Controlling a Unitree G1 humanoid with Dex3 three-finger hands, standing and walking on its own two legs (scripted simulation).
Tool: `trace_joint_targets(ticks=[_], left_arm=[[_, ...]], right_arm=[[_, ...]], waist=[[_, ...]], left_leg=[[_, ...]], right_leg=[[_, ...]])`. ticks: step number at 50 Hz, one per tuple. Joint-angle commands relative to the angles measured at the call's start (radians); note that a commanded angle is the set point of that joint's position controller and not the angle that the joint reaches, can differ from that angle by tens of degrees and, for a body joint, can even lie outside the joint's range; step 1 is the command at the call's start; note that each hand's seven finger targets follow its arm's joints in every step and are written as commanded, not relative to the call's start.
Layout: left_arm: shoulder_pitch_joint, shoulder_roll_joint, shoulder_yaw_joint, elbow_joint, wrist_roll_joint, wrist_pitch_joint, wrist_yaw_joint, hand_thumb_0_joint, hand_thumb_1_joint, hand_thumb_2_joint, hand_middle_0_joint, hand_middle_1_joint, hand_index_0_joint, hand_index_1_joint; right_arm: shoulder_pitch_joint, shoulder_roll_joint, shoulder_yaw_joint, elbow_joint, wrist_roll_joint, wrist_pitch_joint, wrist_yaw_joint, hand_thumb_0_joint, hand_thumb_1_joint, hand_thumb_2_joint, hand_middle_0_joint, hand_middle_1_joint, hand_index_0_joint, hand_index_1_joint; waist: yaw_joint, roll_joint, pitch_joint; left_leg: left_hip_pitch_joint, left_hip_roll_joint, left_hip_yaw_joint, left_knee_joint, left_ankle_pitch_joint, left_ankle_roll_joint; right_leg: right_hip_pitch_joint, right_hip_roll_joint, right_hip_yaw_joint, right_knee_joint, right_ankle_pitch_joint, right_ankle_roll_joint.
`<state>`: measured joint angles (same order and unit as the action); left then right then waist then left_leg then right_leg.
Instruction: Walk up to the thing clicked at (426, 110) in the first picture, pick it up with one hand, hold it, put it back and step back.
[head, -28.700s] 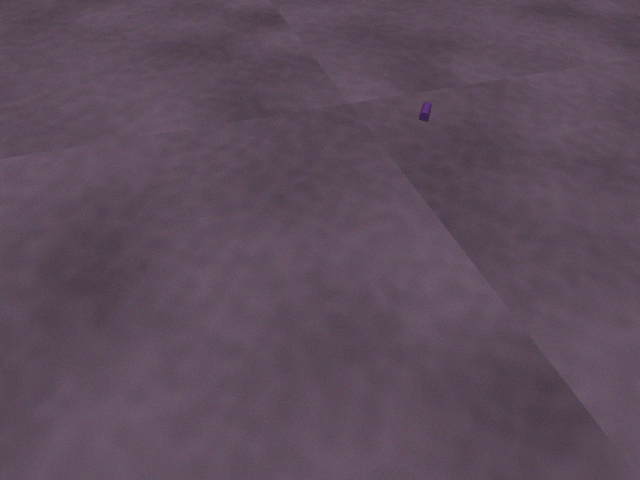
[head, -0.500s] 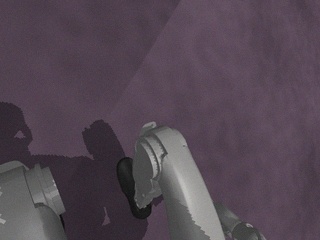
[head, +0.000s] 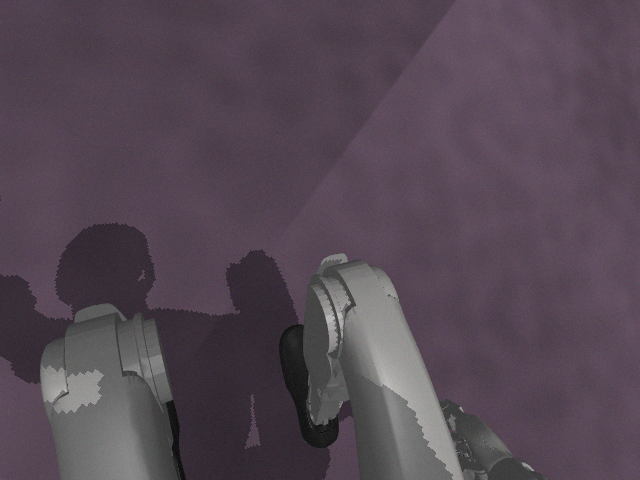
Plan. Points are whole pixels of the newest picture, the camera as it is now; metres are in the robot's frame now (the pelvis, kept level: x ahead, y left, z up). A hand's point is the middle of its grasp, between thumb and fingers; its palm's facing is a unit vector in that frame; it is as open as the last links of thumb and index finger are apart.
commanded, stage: settle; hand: left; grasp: from above
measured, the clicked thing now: out of the picture +0.47 +0.38 -0.20
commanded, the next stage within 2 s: lift in 0.04 s
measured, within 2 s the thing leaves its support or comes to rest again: neither
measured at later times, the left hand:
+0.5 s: hand out of the picture +0.43 +0.36 -0.10, palm faces -0.49 -0.12 -0.87, open 8.0 cm
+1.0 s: hand out of the picture +0.36 +0.33 +0.09, palm faces -0.43 -0.14 -0.89, open 8.1 cm
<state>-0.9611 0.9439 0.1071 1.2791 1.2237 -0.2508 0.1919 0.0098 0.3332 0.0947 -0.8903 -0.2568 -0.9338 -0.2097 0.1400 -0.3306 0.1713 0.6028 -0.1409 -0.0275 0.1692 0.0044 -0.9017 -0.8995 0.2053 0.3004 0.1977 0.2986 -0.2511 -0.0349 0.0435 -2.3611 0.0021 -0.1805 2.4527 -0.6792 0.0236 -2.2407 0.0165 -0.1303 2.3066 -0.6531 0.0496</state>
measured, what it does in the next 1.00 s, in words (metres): rises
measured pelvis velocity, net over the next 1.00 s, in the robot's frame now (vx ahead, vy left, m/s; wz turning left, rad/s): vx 0.00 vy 0.00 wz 0.13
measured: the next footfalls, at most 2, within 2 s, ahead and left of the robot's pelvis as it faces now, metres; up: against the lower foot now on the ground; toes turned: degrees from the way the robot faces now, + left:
none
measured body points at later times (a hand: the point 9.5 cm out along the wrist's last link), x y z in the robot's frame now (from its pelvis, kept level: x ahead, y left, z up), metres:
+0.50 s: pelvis -0.01 +0.00 +0.04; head +0.23 +0.09 +0.41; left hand +0.45 +0.36 -0.05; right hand +0.07 -0.27 -0.06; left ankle +0.07 +0.12 -0.29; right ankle +0.11 -0.13 -0.29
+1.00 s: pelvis +0.00 +0.00 +0.17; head +0.16 +0.06 +0.59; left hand +0.38 +0.34 +0.14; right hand +0.15 -0.25 +0.06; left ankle +0.07 +0.12 -0.29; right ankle +0.11 -0.13 -0.29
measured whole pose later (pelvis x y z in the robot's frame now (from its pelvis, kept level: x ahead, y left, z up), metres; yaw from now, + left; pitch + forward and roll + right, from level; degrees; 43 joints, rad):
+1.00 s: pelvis +0.00 +0.00 +0.17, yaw +7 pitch +30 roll -6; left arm -0.50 0.66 0.01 0.69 0.98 -0.13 -0.02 0.01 0.32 0.12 -0.89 -0.27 -0.92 -0.23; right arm 0.15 -0.26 0.01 0.62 0.00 0.06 0.02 0.01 -0.90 -0.90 0.21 0.30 0.20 0.30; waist -0.10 0.03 -0.16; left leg -1.79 0.02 -0.07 1.88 -0.62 0.02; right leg -1.74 0.00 -0.05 1.81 -0.60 0.04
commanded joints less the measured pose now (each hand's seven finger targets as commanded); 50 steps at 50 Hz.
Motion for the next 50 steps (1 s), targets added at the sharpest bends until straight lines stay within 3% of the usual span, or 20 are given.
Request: trace_joint_targets(ticks=[1,7,8,9,11,15,16,18,25,31,34,40,41,42,46,50], left_arm=[[-0.341,0.323,0.074,-0.224,-0.018,-0.017,0.041,0.0,0.816,0.283,-1.131,-0.321,-1.167,-0.285],[-0.368,0.321,0.076,-0.235,-0.01,-0.012,0.037,0.0,0.855,0.282,-1.187,-0.368,-1.23,-0.325],[-0.357,0.317,0.075,-0.231,-0.012,-0.009,0.035,0.0,0.795,0.338,-1.109,-0.296,-1.15,-0.269],[-0.335,0.304,0.068,-0.205,-0.016,-0.002,0.031,0.0,0.832,0.278,-1.163,-0.372,-1.207,-0.327],[-0.34,0.311,0.072,-0.246,-0.03,0.007,0.018,0.0,0.861,0.328,-1.175,-0.348,-1.211,-0.311],[-0.285,0.256,0.052,-0.24,-0.077,0.039,-0.022,0.0,0.886,0.309,-1.18,-0.356,-1.223,-0.312],[-0.286,0.268,0.061,-0.264,-0.082,0.044,-0.031,0.0,0.882,0.316,-1.184,-0.346,-1.224,-0.305],[-0.278,0.274,0.066,-0.34,-0.091,0.047,-0.052,0.0,0.869,0.295,-1.184,-0.308,-1.22,-0.271],[-0.21,0.242,0.086,-0.489,-0.15,0.039,-0.108,0.0,0.91,0.296,-1.218,-0.292,-1.253,-0.256],[-0.102,0.176,0.072,-0.56,-0.178,0.029,-0.135,0.0,0.904,0.346,-1.204,-0.339,-1.238,-0.305],[-0.048,0.122,0.047,-0.578,-0.199,0.042,-0.139,0.0,0.9,0.36,-1.184,-0.376,-1.223,-0.336],[0.031,0.085,0.04,-0.709,-0.241,0.072,-0.159,0.0,0.861,0.358,-1.151,-0.367,-1.188,-0.329],[0.044,0.061,0.024,-0.732,-0.245,0.079,-0.164,0.0,0.862,0.358,-1.142,-0.394,-1.183,-0.351],[0.047,0.068,0.034,-0.746,-0.254,0.086,-0.164,0.0,0.848,0.356,-1.128,-0.393,-1.171,-0.349],[0.111,0.035,0.025,-0.808,-0.266,0.114,-0.156,0.0,0.817,0.358,-1.112,-0.384,-1.151,-0.343],[0.201,-0.003,0.01,-0.826,-0.252,0.141,-0.157,0.0,0.82,0.351,-1.106,-0.391,-1.147,-0.348]], right_arm=[[0.22,-0.28,-0.107,-0.001,0.012,0.028,-0.03,0.0,-0.896,-0.897,0.2,0.3,0.2,0.3],[0.223,-0.271,-0.111,0.004,0.015,0.046,-0.046,0.0,-0.932,-0.911,0.199,0.3,0.199,0.3],[0.218,-0.265,-0.111,0.002,0.015,0.049,-0.047,0.0,-0.875,-0.889,0.201,0.299,0.2,0.299],[0.222,-0.266,-0.112,0.005,0.015,0.05,-0.05,0.0,-0.929,-0.91,0.199,0.3,0.199,0.3],[0.221,-0.248,-0.117,0.005,0.019,0.055,-0.052,0.0,-0.905,-0.901,0.2,0.3,0.2,0.3],[0.232,-0.247,-0.139,0.002,0.033,0.061,-0.059,0.0,-0.904,-0.901,0.2,0.3,0.2,0.3],[0.234,-0.255,-0.144,0.002,0.037,0.064,-0.063,0.0,-0.903,-0.901,0.2,0.3,0.2,0.3],[0.233,-0.244,-0.156,-0.004,0.049,0.07,-0.067,0.0,-0.904,-0.901,0.2,0.3,0.2,0.3],[0.241,-0.221,-0.193,-0.002,0.079,0.085,-0.085,0.0,-0.903,-0.901,0.2,0.3,0.2,0.3],[0.224,-0.189,-0.212,-0.015,0.102,0.089,-0.102,0.0,-0.899,-0.9,0.2,0.3,0.2,0.3],[0.213,-0.186,-0.221,-0.022,0.114,0.086,-0.11,0.0,-0.897,-0.899,0.2,0.3,0.2,0.3],[0.184,-0.165,-0.235,-0.036,0.133,0.08,-0.136,0.0,-0.892,-0.897,0.2,0.3,0.2,0.3],[0.178,-0.16,-0.237,-0.039,0.136,0.078,-0.14,0.0,-0.893,-0.897,0.2,0.3,0.2,0.3],[0.174,-0.158,-0.238,-0.038,0.138,0.076,-0.145,0.0,-0.892,-0.897,0.2,0.3,0.2,0.3],[0.154,-0.138,-0.238,-0.043,0.149,0.068,-0.163,0.0,-0.889,-0.896,0.201,0.3,0.2,0.3],[0.136,-0.123,-0.238,-0.035,0.156,0.061,-0.18,0.0,-0.89,-0.896,0.2,0.3,0.2,0.3]], waist=[[-0.015,0.463,-0.774],[-0.011,0.486,-0.773],[-0.006,0.477,-0.787],[-0.009,0.469,-0.756],[0.01,0.459,-0.814],[0.012,0.421,-0.787],[0.022,0.427,-0.78],[0.045,0.451,-0.854],[0.074,0.413,-0.927],[0.105,0.39,-0.907],[0.103,0.372,-0.881],[0.123,0.308,-0.864],[0.123,0.311,-0.872],[0.126,0.3,-0.874],[0.138,0.274,-0.839],[0.156,0.282,-0.809]], left_leg=[[0.616,0.004,0.07,-0.27,0.279,-0.016],[0.643,0.001,0.077,-0.302,0.254,-0.014],[0.644,0.003,0.081,-0.308,0.236,-0.011],[0.623,-0.001,0.088,-0.309,0.226,-0.01],[0.616,0.003,0.1,-0.332,0.202,-0.004],[0.61,-0.001,0.097,-0.374,0.165,-0.001],[0.617,-0.004,0.093,-0.389,0.157,-0.003],[0.672,-0.001,0.096,-0.408,0.186,-0.005],[0.761,-0.007,0.105,-0.463,0.239,0.005],[0.823,0.002,0.09,-0.583,0.176,0.011],[0.865,0.008,0.069,-0.647,0.142,0.01],[0.948,0.01,0.074,-0.755,0.104,0.014],[0.972,0.011,0.08,-0.771,0.12,0.012],[0.994,0.011,0.083,-0.782,0.136,0.014],[1.063,0.011,0.099,-0.868,0.144,0.013],[1.177,0.016,0.094,-0.978,0.165,0.006]], right_leg=[[0.329,0.032,-0.065,-0.192,0.251,-0.096],[0.307,0.028,-0.059,-0.209,0.228,-0.096],[0.31,0.03,-0.056,-0.214,0.214,-0.096],[0.316,0.028,-0.055,-0.225,0.207,-0.096],[0.368,0.032,-0.043,-0.237,0.199,-0.09],[0.357,0.029,-0.039,-0.268,0.167,-0.094],[0.341,0.025,-0.041,-0.272,0.157,-0.098],[0.371,0.024,-0.029,-0.275,0.18,-0.097],[0.425,0.012,0.003,-0.333,0.219,-0.092],[0.47,0.013,0.016,-0.398,0.194,-0.083],[0.487,0.013,0.012,-0.434,0.177,-0.08],[0.619,0.013,0.027,-0.551,0.161,-0.074],[0.643,0.015,0.031,-0.572,0.172,-0.074],[0.667,0.014,0.036,-0.591,0.182,-0.071],[0.775,0.014,0.048,-0.691,0.185,-0.068],[0.875,0.016,0.056,-0.781,0.196,-0.067]])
